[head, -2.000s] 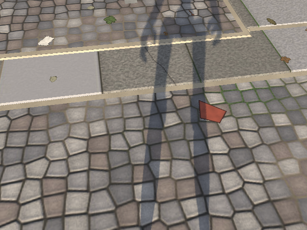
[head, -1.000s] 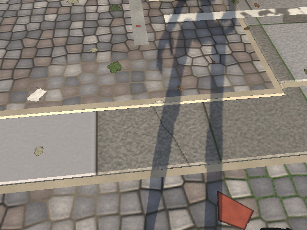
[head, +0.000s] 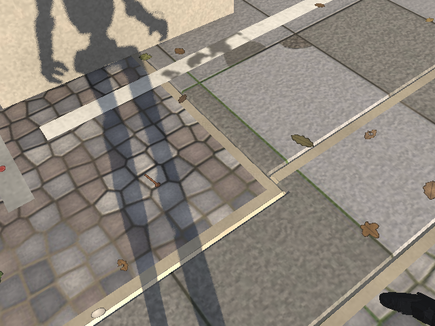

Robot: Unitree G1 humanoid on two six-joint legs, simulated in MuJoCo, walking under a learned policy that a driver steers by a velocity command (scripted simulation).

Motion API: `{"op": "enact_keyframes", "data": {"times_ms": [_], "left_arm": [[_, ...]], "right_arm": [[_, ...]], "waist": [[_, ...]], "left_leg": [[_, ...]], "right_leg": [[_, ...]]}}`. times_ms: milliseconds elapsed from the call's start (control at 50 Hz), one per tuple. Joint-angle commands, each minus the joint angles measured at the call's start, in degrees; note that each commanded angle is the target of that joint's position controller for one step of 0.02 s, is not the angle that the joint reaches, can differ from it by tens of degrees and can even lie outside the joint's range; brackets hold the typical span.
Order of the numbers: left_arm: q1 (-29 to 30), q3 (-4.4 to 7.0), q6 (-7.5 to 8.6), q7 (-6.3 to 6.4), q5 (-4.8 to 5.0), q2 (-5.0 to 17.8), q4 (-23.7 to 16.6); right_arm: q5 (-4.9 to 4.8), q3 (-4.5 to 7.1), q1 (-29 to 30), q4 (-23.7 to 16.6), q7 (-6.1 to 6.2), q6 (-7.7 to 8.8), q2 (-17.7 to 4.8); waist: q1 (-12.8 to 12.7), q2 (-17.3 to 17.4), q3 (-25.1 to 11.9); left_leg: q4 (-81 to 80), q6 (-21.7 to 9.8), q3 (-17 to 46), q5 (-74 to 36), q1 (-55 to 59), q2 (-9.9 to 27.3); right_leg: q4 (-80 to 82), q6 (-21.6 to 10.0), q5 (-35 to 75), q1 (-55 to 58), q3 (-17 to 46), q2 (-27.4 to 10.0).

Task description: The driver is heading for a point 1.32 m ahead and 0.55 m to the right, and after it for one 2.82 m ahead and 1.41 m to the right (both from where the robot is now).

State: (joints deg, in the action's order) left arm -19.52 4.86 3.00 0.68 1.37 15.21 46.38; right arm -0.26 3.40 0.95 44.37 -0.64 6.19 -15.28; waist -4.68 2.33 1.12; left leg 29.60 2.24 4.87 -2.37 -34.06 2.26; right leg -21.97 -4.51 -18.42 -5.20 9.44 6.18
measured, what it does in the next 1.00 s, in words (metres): walks ahead, turning right: left foot, then right foot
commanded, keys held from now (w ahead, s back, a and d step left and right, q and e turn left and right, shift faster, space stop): w+e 0.82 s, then w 0.18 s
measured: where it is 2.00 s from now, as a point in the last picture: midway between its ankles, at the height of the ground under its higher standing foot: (378, 176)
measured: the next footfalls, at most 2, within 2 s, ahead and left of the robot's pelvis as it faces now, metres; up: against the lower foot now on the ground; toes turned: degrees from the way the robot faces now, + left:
left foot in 0.08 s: +0.23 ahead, +0.14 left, +0.00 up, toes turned -6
right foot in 0.60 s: +0.44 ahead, -0.19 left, +0.00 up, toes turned -25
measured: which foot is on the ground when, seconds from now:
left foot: up 0.00-0.06, down 0.08-0.62, up 0.64-1.00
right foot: down 0.00-0.08, up 0.10-0.58, down 0.60-1.00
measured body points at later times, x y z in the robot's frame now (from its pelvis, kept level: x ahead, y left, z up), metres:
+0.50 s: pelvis +0.26 +0.01 +0.00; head +0.29 -0.01 +0.45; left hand +0.54 +0.17 -0.08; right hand +0.19 -0.28 -0.13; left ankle +0.19 +0.14 -0.74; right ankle +0.38 -0.19 -0.69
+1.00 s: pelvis +0.52 -0.13 +0.00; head +0.53 -0.16 +0.45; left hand +0.73 +0.08 -0.10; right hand +0.57 -0.45 -0.09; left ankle +0.76 -0.09 -0.70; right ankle +0.40 -0.17 -0.74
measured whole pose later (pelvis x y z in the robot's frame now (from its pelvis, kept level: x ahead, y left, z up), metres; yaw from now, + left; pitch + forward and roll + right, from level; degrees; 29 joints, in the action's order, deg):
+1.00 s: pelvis +0.52 -0.13 +0.00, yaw -33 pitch +2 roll -1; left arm -19.7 3.7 3.0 0.2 0.9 16.1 40.6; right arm 0.0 2.1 -2.6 41.6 -1.7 5.4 -16.4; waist -4.1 2.9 1.1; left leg 33.0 2.4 3.3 -3.5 -35.2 3.5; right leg -21.3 -3.9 -17.4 -5.3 7.1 5.8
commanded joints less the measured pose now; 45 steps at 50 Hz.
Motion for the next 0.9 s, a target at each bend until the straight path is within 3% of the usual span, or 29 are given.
{"op": "enact_keyframes", "data": {"times_ms": [20,40,60,80,100,120,140,160,180,200,260,360,420,500,560,580,600,620,640,660,680,700,720,740,800,900], "left_arm": [[-0.9,2.13,-0.03,0.69,-0.03,8.7,-2.7],[-0.1,2.09,-0.23,0.79,-0.14,8.6,-3.1],[0.9,1.58,-0.25,0.72,-0.3,7.2,-3.8],[1.8,0.44,-0.04,0.4,-0.96,4.4,-5.1],[-6.4,-0.67,0.6,0.35,0.26,0.4,-6.5],[-7.8,-0.32,0.81,0.41,1.19,5.1,-5.9],[-2.4,0.82,0.52,0.39,1.13,9.5,-6.1],[1.6,1.0,0.15,0.47,0.49,9.7,-6.9],[3.8,1.12,0.04,0.35,-0.18,8.9,-7.7],[3.7,1.3,-0.25,0.07,-0.13,7.9,-8.0],[3.5,0.75,-1.28,-0.35,0.4,4.7,-9.1],[8.4,0.26,-1.3,-1.1,0.15,3.9,-11.4],[14.3,-0.35,-0.81,-2.29,-0.01,2.9,-13.1],[19.6,-0.53,-0.89,-3.62,0.18,3.1,-15.8],[15.7,0.96,-1.27,-3.95,-0.25,6.0,-16.1],[8.7,2.24,-1.41,-3.78,-0.19,8.1,-14.5],[-1.5,4.22,-1.73,-2.96,-0.06,11.6,-11.6],[-6.5,5.58,-2.15,-1.67,0.23,17.4,-10.4],[-4.5,5.1,-1.07,-2.12,0.11,19.7,-12.7],[-4.7,3.51,-0.28,-2.62,-0.25,14.2,-12.5],[-2.8,2.77,0.28,-2.63,-0.34,12.1,-11.9],[1.2,2.23,0.46,-2.54,-0.22,10.7,-12.3],[4.6,1.61,0.5,-2.37,-0.57,9.0,-13.0],[6.4,1.28,0.5,-2.12,-1.12,8.5,-13.8],[6.1,1.54,0.92,-1.15,-0.92,9.6,-13.2],[2.1,1.35,0.69,0.0,-0.58,9.6,-10.6]], "right_arm": [[-0.39,1.72,3.6,-4.9,-0.61,1.87,-7.1],[-0.36,2.04,0.5,-4.2,-0.62,2.23,-7.7],[0.14,2.84,-5.4,-2.7,-0.36,2.55,-9.2],[1.19,3.67,-14.3,-1.6,0.02,2.73,-12.0],[2.02,4.95,-21.6,-0.1,0.23,2.0,-17.0],[0.43,4.08,-21.4,0.1,-0.14,1.55,-12.9],[0.0,2.81,-18.0,-1.2,0.03,1.12,-8.2],[0.41,2.21,-14.8,-1.7,0.18,0.5,-6.8],[0.78,1.76,-12.5,-1.4,0.17,0.13,-5.6],[1.18,1.35,-11.5,-1.2,0.24,0.15,-4.7],[0.66,1.82,-11.9,0.1,0.16,0.81,-5.8],[0.62,2.71,-12.9,1.2,0.56,0.57,-8.6],[0.32,2.84,-14.7,1.8,0.9,-0.14,-9.8],[-0.69,3.36,-17.8,2.9,0.94,-1.5,-11.8],[-1.54,4.08,-17.2,2.7,1.38,-2.65,-14.4],[-1.75,4.15,-16.5,2.5,1.62,-3.15,-14.7],[-1.5,3.52,-16.5,2.2,1.89,-3.2,-13.3],[1.16,1.56,-18.8,0.1,1.64,-2.62,-7.2],[0.79,0.04,-19.6,-2.9,0.9,-0.36,-4.7],[-1.48,1.34,-12.5,-4.0,0.11,1.23,-10.0],[-2.2,1.13,-10.2,-4.9,-0.2,2.05,-9.9],[-0.97,1.02,-10.5,-4.1,0.25,2.24,-9.2],[0.19,1.51,-11.2,-3.7,0.52,1.8,-9.9],[0.41,1.72,-12.3,-3.5,0.37,1.02,-10.1],[1.2,1.32,-11.7,-4.0,0.47,-0.52,-7.9],[0.84,-0.37,-2.2,-5.9,-0.34,-0.36,-4.5]], "waist": [[1.9,-9.4,-1.2],[3.7,-10.3,-2.0],[6.7,-10.0,-5.2],[10.8,-6.1,-12.7],[8.4,11.5,-21.6],[8.3,14.3,-21.2],[9.7,7.2,-12.5],[9.1,2.8,-7.3],[7.9,1.9,-3.3],[6.4,3.1,-1.9],[5.4,3.8,-0.9],[6.1,1.7,-0.5],[8.5,1.2,1.2],[9.8,1.3,3.4],[5.7,3.8,-0.2],[1.5,3.7,-4.0],[-3.6,1.7,-9.1],[-2.4,-10.7,-13.7],[1.1,-17.4,-22.8],[-2.5,-9.5,-19.6],[-1.3,-8.4,-12.5],[1.7,-3.3,-8.4],[3.9,-3.8,-6.1],[5.5,-5.0,-5.2],[6.4,-4.5,-4.0],[2.1,-6.4,-1.6]], "left_leg": [[-2.6,-1.6,-0.7,3.9,6.8,-1.8],[-3.9,-2.6,-1.5,5.3,10.7,-2.2],[-5.3,-4.2,-1.9,4.9,19.5,-1.9],[-3.3,-7.8,5.0,6.6,34.3,6.0],[-6.6,-17.2,30.0,15.4,55.8,20.2],[-11.3,-18.5,42.0,29.1,56.6,23.3],[-12.5,-15.5,33.2,32.0,49.1,20.6],[-13.2,-13.2,24.3,26.5,41.0,17.9],[-14.8,-12.4,18.3,20.2,34.0,15.4],[-16.2,-11.6,13.6,16.0,29.8,13.5],[-19.9,-12.6,5.6,9.4,26.2,12.6],[-21.3,-12.6,-4.3,-0.3,29.2,12.5],[-21.0,-11.2,-9.7,-1.3,30.4,11.6],[-19.0,-10.1,-12.5,-4.9,36.2,13.9],[-8.2,-8.5,-15.7,-30.6,39.4,14.3],[1.4,-7.5,-17.2,-37.0,38.1,13.2],[15.0,-5.4,-18.4,-32.3,30.1,11.1],[35.2,-2.4,-18.3,6.0,9.1,6.0],[49.8,-0.9,-5.8,37.6,-7.2,-4.1],[51.7,-1.9,0.4,33.4,-13.8,-0.9],[48.2,-3.0,-0.5,28.5,-14.8,1.2],[43.0,-2.9,-0.4,24.5,-11.3,3.5],[38.6,-2.4,-0.3,22.3,-7.1,4.9],[36.9,-1.9,-0.2,20.8,-3.8,5.5],[30.0,0.6,-1.7,16.9,-1.5,4.5],[8.7,1.7,-3.2,-2.2,2.6,1.5]], "right_leg": [[0.2,-6.7,15.5,-1.1,13.2,-14.6],[-2.1,-6.1,17.7,-1.0,13.9,-14.2],[-7.7,-4.5,21.5,-2.4,12.6,-11.5],[-22.0,-2.4,17.5,-9.0,8.6,-8.1],[-42.1,2.1,-7.1,-29.3,0.9,0.4],[-51.6,2.6,-15.5,-38.7,1.6,-3.3],[-54.5,2.9,-10.6,-41.6,1.4,-6.0],[-53.8,3.1,-6.1,-40.2,-1.0,-8.3],[-50.8,3.2,-3.1,-38.5,-1.5,-9.9],[-48.6,3.0,-1.2,-35.9,-1.6,-11.6],[-44.5,3.3,1.5,-34.5,-3.3,-13.3],[-32.3,4.3,13.7,-37.0,-4.4,-13.7],[-23.0,3.7,20.0,-34.7,-7.8,-12.6],[-16.3,2.0,16.3,-34.2,-11.0,-11.2],[-14.4,-1.4,7.3,-25.2,-15.3,-6.3],[-11.8,-3.2,7.8,-16.1,-16.6,-3.7],[-8.8,-5.5,11.5,0.0,-15.0,-2.3],[-8.6,-10.9,11.7,18.6,6.3,-15.4],[1.6,-21.1,1.4,29.0,37.9,-25.9],[4.6,-17.7,0.8,27.5,33.4,-24.6],[4.6,-15.5,4.2,20.1,25.0,-22.5],[4.8,-13.5,9.1,11.2,18.9,-19.9],[5.7,-12.6,14.7,4.2,14.8,-18.1],[7.0,-12.4,17.3,-0.4,13.1,-16.9],[8.8,-13.1,23.3,-7.1,8.9,-15.2],[8.6,-9.1,17.7,-9.7,2.5,-11.6]]}}
Over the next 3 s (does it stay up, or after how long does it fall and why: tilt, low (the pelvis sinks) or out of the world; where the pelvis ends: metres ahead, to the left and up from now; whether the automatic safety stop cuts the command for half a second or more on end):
stays up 1.28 -0.54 -0.01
